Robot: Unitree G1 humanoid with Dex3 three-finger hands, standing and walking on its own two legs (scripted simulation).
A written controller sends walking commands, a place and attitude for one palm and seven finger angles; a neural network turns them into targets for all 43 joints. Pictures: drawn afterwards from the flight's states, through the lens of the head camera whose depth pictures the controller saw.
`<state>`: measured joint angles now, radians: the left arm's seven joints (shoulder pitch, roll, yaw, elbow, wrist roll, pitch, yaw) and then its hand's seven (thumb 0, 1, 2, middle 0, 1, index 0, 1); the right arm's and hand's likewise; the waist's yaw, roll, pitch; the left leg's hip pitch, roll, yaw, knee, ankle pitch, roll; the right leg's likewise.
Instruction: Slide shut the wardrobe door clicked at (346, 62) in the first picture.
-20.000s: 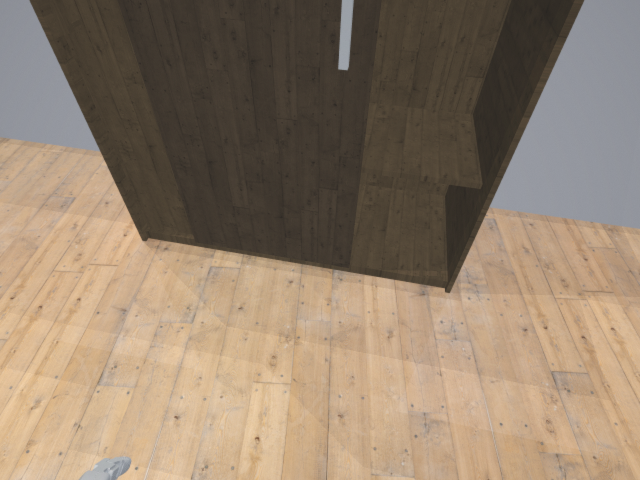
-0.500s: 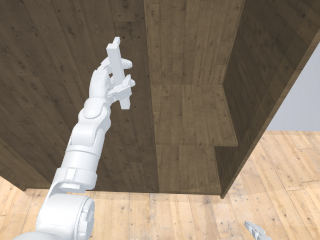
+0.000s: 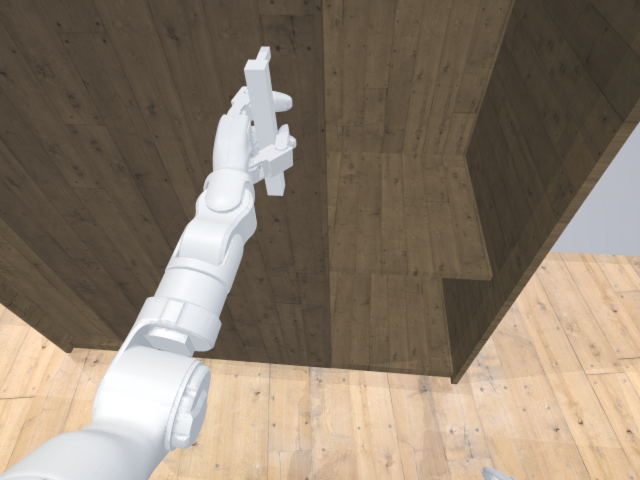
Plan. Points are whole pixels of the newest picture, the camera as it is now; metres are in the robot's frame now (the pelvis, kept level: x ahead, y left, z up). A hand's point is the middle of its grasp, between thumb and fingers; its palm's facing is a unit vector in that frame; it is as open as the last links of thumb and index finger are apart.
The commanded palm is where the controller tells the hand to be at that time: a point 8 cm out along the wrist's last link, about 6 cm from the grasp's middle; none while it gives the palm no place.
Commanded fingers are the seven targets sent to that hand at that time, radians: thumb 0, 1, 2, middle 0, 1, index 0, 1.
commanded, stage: tug the door sideways, standing still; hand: left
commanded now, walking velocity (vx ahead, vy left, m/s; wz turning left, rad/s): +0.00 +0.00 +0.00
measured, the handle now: (270, 126) +0.50 +0.09 +0.18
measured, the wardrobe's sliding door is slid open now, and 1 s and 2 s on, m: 0.38 0.33 0.12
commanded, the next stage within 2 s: step sideways, sliding the door along in 0.22 s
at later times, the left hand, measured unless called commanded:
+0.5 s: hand (306, 155) +0.45 +0.04 +0.18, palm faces -0.08 -0.99 -0.14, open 6.1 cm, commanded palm +0.44 +0.08 +0.19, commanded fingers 0.00 0.90 0.90 -0.45 -1.40 -0.45 -1.40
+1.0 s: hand (324, 153) +0.46 +0.02 +0.18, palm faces +0.10 -0.99 -0.09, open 6.1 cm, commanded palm +0.43 +0.00 +0.18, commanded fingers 0.00 0.90 0.90 -0.45 -1.40 -0.45 -1.40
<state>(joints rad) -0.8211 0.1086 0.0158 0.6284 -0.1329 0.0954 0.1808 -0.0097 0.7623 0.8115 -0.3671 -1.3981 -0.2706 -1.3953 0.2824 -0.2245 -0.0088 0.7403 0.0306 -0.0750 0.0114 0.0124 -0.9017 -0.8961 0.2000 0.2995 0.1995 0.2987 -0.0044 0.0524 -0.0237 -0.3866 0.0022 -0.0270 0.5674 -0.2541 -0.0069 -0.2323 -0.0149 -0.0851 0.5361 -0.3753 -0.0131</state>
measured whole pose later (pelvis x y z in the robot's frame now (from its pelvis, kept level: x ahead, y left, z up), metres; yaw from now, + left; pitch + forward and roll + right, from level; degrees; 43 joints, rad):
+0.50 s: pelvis -0.02 +0.00 -0.01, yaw -4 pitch +2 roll +0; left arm -0.86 0.19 0.02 0.71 -0.10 -0.06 0.09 -0.04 0.67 0.80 -0.43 -1.40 -0.32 -1.40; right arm 0.24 -0.22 -0.01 0.69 0.03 -0.07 -0.03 0.01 -0.90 -0.90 0.20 0.30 0.20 0.30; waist -0.03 0.06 0.05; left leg -0.39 0.03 0.04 0.62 -0.27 -0.01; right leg -0.28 0.01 -0.01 0.63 -0.39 -0.01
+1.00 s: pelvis +0.00 -0.11 -0.02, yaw +0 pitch -4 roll +0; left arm -0.85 0.22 0.07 0.45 -0.12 -0.07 0.11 -0.04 0.74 0.86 -0.46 -1.40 -0.20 -1.40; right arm 0.13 -0.21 -0.03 0.64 0.06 -0.01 -0.01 0.01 -0.90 -0.90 0.20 0.30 0.20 0.30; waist 0.07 0.06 0.31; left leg -0.28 0.14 -0.06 0.69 -0.34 -0.11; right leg -0.40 -0.04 0.05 0.74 -0.36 -0.02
